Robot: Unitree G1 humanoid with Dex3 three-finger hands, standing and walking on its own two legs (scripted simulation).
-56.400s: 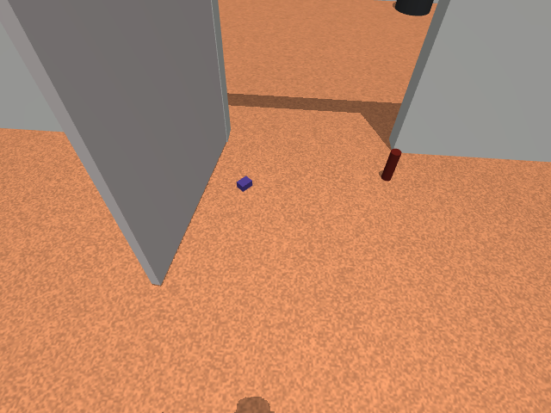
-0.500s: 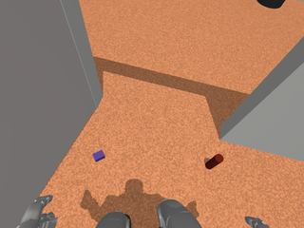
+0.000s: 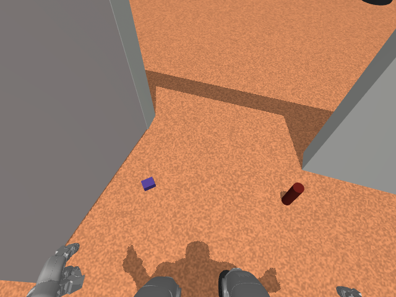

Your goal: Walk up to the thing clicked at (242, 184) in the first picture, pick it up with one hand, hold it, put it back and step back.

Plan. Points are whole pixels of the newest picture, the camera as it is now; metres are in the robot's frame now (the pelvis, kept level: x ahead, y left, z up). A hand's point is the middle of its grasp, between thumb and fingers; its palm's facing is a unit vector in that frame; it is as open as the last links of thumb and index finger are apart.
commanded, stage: step back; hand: left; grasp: from above
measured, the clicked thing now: (148, 183) +0.63 +0.27 -0.74
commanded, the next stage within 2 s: none
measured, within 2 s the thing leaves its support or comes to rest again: neither
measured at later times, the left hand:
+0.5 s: hand out of the picture -0.09 +0.26 -0.16, palm faces -0.07 -0.91 -0.41, open 7.4 cm
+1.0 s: hand out of the picture -0.21 +0.24 -0.15, palm faces +0.02 -0.94 -0.35, open 7.4 cm
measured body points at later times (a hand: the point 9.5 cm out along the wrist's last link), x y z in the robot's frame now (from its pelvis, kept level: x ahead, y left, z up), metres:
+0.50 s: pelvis -0.18 -0.02 -0.01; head -0.12 -0.02 +0.43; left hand -0.08 +0.30 -0.13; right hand -0.04 -0.33 -0.12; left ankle -0.04 +0.11 -0.73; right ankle -0.20 -0.14 -0.73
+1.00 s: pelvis -0.35 -0.02 +0.00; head -0.29 +0.00 +0.45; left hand -0.21 +0.29 -0.12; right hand -0.28 -0.33 -0.11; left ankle -0.34 +0.09 -0.73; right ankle -0.31 -0.15 -0.66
